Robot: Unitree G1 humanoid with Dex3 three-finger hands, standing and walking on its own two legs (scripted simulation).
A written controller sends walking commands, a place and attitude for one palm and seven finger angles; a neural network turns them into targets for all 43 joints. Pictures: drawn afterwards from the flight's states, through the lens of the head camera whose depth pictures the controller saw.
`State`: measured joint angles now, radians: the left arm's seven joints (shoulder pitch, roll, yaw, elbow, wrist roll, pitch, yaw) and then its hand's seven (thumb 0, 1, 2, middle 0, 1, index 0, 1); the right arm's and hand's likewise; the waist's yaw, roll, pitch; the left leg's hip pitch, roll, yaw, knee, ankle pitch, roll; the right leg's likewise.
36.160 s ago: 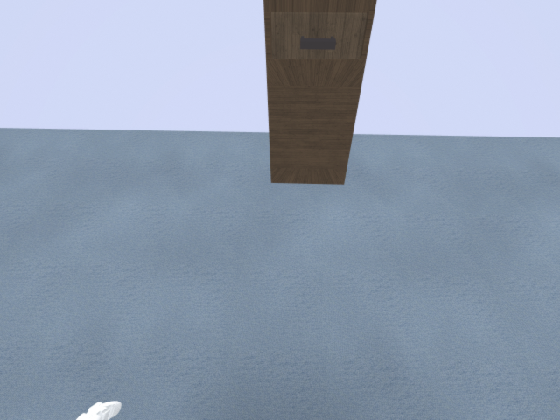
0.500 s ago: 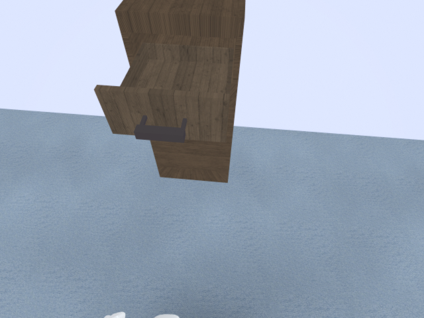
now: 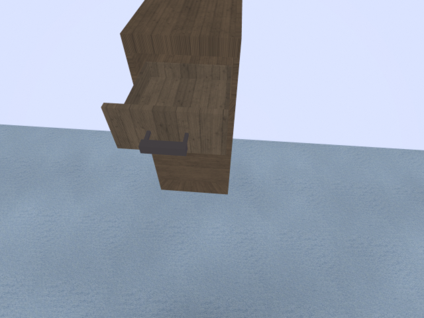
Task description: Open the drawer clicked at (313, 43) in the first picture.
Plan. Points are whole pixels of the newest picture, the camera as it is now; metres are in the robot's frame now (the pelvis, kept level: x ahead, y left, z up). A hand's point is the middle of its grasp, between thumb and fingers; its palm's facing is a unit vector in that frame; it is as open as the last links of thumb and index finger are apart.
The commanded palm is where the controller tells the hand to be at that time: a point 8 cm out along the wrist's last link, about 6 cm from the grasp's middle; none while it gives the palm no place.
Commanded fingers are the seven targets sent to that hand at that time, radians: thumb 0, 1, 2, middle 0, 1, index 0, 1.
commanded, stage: let the arm hang, fingers relaxed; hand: left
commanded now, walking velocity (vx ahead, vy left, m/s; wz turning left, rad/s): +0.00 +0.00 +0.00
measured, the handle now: (165, 141) +0.55 +0.17 -0.03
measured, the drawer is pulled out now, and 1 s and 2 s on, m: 0.29 0.29 0.29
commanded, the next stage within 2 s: look to check the result in 0.28 s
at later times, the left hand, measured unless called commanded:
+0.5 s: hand out of the picture -0.01 +0.17 -0.18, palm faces +0.03 -0.99 -0.17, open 7.4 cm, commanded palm none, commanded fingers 0.00 0.90 0.90 -0.20 -0.30 -0.20 -0.30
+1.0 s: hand out of the picture +0.00 +0.18 -0.18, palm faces +0.03 -0.98 -0.17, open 7.4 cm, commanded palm none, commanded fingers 0.00 0.90 0.90 -0.20 -0.30 -0.20 -0.30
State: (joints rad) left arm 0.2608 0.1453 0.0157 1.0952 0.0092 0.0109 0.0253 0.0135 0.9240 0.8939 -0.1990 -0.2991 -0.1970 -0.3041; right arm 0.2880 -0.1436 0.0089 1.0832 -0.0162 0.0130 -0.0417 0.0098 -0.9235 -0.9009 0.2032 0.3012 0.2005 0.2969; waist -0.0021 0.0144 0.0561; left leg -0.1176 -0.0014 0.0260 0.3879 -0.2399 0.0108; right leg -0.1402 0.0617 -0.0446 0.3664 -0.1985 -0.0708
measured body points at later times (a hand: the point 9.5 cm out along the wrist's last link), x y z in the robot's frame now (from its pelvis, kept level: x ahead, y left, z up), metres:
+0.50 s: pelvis +0.00 +0.01 +0.00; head +0.02 +0.01 +0.45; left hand -0.01 +0.22 -0.16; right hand -0.04 -0.18 -0.17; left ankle -0.02 +0.11 -0.74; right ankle +0.00 -0.07 -0.74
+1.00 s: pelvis +0.01 +0.02 +0.00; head +0.03 +0.01 +0.45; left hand +0.00 +0.23 -0.16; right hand -0.01 -0.18 -0.16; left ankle -0.02 +0.11 -0.74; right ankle +0.00 -0.07 -0.74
